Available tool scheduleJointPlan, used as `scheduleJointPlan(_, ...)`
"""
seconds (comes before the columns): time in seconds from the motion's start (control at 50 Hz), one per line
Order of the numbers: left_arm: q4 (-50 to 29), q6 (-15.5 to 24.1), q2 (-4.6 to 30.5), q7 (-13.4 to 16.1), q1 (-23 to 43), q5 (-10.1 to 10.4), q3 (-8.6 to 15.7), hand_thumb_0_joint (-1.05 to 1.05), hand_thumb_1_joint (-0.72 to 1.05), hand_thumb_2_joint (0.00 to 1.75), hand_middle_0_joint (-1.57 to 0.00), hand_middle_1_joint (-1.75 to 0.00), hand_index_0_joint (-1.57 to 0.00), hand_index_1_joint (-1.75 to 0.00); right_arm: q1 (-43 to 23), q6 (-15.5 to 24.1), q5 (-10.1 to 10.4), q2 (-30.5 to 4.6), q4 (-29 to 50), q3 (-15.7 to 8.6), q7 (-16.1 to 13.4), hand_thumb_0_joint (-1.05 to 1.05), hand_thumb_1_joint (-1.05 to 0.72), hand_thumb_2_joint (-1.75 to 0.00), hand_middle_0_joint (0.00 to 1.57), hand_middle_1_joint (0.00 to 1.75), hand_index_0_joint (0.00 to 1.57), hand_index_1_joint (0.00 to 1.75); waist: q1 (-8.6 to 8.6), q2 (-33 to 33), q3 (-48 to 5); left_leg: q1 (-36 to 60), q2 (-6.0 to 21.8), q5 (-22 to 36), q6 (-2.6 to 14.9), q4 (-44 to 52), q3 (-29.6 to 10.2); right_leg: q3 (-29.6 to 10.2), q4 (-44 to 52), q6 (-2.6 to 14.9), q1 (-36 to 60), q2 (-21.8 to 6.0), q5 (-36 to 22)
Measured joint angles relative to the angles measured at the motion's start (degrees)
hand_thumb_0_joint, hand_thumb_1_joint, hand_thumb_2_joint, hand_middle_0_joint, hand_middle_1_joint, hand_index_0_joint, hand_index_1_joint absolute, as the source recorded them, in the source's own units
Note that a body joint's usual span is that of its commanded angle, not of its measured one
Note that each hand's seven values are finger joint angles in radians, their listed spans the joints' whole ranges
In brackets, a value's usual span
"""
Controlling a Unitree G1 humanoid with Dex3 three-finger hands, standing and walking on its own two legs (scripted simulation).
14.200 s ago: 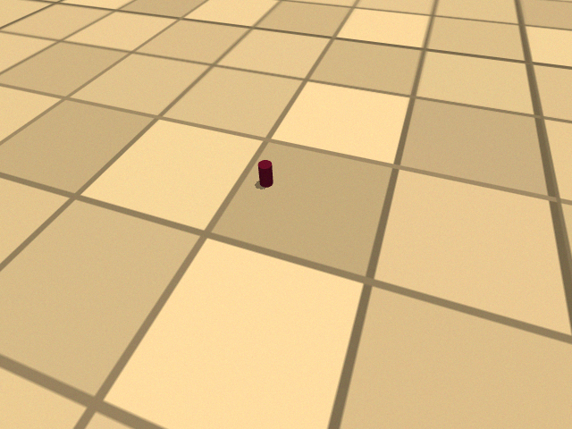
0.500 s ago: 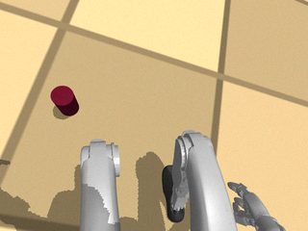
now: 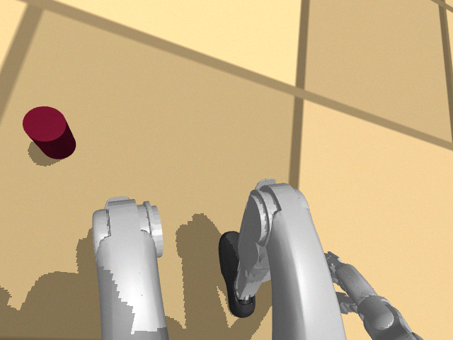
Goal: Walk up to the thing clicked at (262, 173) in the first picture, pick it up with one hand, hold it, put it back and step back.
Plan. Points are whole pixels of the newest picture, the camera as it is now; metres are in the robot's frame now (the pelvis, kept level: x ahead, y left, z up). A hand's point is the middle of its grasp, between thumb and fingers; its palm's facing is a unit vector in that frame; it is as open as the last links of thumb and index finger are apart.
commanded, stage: approach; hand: left
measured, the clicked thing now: (52, 135) +0.49 +0.28 -0.26
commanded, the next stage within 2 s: close in in 0.16 s
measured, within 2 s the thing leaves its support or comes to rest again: neither
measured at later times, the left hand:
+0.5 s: hand (18, 143) +0.45 +0.32 -0.20, palm faces +0.31 -0.95 +0.06, open 17.4 cm
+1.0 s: hand (44, 134) +0.47 +0.28 -0.21, palm faces +0.35 -0.94 +0.01, open 17.1 cm
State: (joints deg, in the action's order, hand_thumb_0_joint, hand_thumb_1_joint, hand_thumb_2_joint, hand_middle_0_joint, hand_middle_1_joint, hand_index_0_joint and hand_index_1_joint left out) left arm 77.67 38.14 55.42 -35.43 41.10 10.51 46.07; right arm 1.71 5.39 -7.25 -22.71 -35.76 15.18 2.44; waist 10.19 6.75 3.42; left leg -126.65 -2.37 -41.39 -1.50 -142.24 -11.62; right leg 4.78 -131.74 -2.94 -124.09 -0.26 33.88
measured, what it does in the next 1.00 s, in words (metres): stands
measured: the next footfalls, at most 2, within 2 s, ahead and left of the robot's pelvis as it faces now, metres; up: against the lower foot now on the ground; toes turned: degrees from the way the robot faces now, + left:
none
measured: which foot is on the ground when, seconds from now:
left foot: down 0.00-1.00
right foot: down 0.00-1.00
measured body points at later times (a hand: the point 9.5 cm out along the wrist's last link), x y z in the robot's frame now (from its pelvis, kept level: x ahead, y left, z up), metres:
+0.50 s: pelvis -0.01 +0.02 -0.03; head +0.23 +0.19 +0.30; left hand +0.42 +0.36 -0.20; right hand +0.14 -0.24 -0.06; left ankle +0.08 +0.12 -0.29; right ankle +0.13 -0.13 -0.29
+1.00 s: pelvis -0.02 +0.03 -0.03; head +0.24 +0.20 +0.29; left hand +0.44 +0.33 -0.21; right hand +0.10 -0.24 -0.05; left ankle +0.08 +0.12 -0.29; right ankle +0.13 -0.13 -0.29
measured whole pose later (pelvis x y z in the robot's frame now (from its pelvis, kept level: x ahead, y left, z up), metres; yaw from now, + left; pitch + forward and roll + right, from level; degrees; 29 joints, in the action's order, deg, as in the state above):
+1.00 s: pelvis -0.02 +0.03 -0.03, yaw -8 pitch +11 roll -21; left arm 92.3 65.6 55.8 1.8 42.9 0.7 33.9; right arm -8.4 -4.7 -22.0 -23.1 -28.6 33.0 7.5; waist 17.9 16.2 19.0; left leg -124.5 -1.4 -42.2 1.1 -153.1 -21.4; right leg 12.7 -132.6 -4.1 -117.5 3.8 30.3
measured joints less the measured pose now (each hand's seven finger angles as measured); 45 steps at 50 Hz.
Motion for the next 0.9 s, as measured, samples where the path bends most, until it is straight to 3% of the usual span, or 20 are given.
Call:
scheduleJointPlan(0.16, 3.10, 7.18, -0.14, 4.92, 0.14, -2.58, -0.51, -0.02, -0.54, 0.06, -0.05, -0.10, -0.07, -0.09, -4.93, -2.04, -4.29, 0.36, 1.52, 5.02, 0.58, 0.00, -0.89, -0.89, 0.21, 0.30, 0.20, 0.30, 2.32, 3.56, 5.81, -0.18, -0.33, -0.60, -0.06, -4.54, -2.83, 2.20, -2.18, 0.20, 0.96, 0.65, -0.36)
scheduleJointPlan(0.32, 7.47, 14.29, -0.40, 10.16, 0.45, -2.08, -5.11, -0.02, -0.56, 0.07, -0.05, -0.11, -0.07, -0.10, -8.39, -3.80, -7.36, 0.14, 2.41, 10.09, 1.25, 0.00, -0.90, -0.89, 0.21, 0.30, 0.20, 0.30, 3.77, 5.84, 9.79, 0.05, -0.12, -0.74, 0.98, -7.55, -4.83, 3.86, -2.74, -0.13, 2.47, 1.66, -1.08)
scheduleJointPlan(0.48, 11.25, 20.98, -0.46, 19.06, 0.95, -3.93, -6.51, -0.02, -0.57, 0.09, -0.04, -0.12, -0.08, -0.10, -10.39, -5.36, -10.53, -0.05, 5.08, 14.59, 2.11, 0.00, -0.89, -0.89, 0.21, 0.30, 0.20, 0.30, 5.23, 8.19, 12.72, 1.27, 0.18, -0.75, 1.70, -9.73, -7.21, 5.83, -2.43, -0.11, 4.78, 2.78, -2.14)
scheduleJointPlan(0.56, 12.44, 23.12, 0.23, 24.32, 1.50, -6.03, -7.19, -0.02, -0.57, 0.10, -0.04, -0.12, -0.07, -0.10, -10.57, -6.45, -12.18, -0.15, 6.01, 15.66, 2.75, 0.00, -0.89, -0.89, 0.21, 0.30, 0.20, 0.30, 5.65, 8.96, 13.68, 1.75, 0.26, -0.57, 1.98, -10.35, -8.10, 6.55, -2.15, -0.21, 5.72, 3.17, -2.64)
scheduleJointPlan(0.64, 13.34, 24.32, 0.88, 28.41, 1.77, -7.70, -9.67, -0.02, -0.56, 0.12, -0.03, -0.12, -0.07, -0.10, -10.33, -7.60, -13.52, -0.32, 6.34, 16.29, 3.37, 0.00, -0.89, -0.89, 0.21, 0.30, 0.20, 0.30, 6.05, 9.08, 14.23, 1.83, 0.33, -0.29, 2.42, -10.64, -8.51, 6.96, -1.80, -0.32, 6.29, 3.41, -2.97)
scheduleJointPlan(0.74, 13.85, 25.41, 0.89, 31.55, 1.85, -8.36, -11.88, -0.02, -0.55, 0.13, -0.03, -0.12, -0.07, -0.10, -10.01, -8.68, -14.24, -0.55, 6.51, 17.00, 4.11, 0.00, -0.90, -0.89, 0.21, 0.30, 0.20, 0.30, 6.65, 8.99, 14.67, 1.95, 0.57, -0.27, 2.87, -10.78, -8.84, 7.28, -1.34, -0.59, 6.75, 3.72, -3.25)
scheduleJointPlan(0.9, 14.70, 26.71, 0.39, 35.47, 1.87, -9.55, -12.46, -0.02, -0.51, 0.14, -0.04, -0.11, -0.06, -0.10, -9.88, -9.83, -14.59, -0.47, 6.99, 17.71, 4.87, 0.00, -0.90, -0.90, 0.21, 0.30, 0.20, 0.30, 7.60, 9.20, 15.16, 2.16, 0.85, -0.56, 2.86, -10.78, -9.49, 7.75, -0.84, -0.96, 6.94, 3.98, -3.48)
